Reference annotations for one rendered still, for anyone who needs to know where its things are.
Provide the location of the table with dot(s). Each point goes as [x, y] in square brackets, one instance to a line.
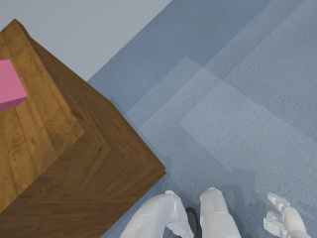
[70, 163]

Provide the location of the sponge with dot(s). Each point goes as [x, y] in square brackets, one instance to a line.
[12, 92]

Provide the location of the robot right thigh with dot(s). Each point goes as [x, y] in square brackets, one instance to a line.
[215, 220]

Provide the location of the right robot hand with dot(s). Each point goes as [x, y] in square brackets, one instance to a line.
[288, 221]

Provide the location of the robot left thigh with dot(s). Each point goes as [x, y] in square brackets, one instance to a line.
[150, 219]

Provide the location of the robot thigh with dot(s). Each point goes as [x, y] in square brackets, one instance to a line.
[215, 220]
[150, 219]

